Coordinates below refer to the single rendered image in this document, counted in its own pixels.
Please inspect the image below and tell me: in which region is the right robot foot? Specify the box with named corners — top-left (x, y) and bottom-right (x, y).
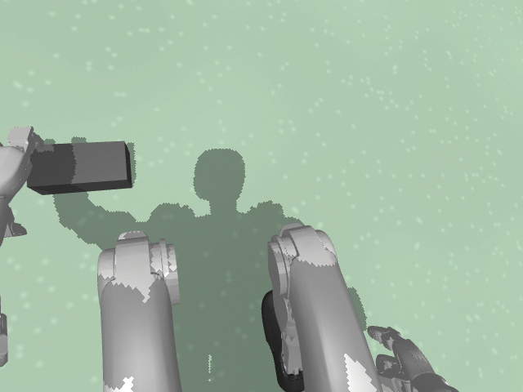
top-left (261, 290), bottom-right (305, 392)

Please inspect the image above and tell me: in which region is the carton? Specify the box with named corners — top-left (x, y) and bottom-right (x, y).
top-left (27, 141), bottom-right (132, 195)

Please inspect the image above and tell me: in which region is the right robot hand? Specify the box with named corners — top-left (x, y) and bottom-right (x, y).
top-left (367, 326), bottom-right (435, 392)

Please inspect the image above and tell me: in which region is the right robot arm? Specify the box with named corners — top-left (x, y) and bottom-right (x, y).
top-left (410, 372), bottom-right (459, 392)

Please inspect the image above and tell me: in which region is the left robot hand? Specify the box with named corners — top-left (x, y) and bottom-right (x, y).
top-left (0, 127), bottom-right (44, 238)

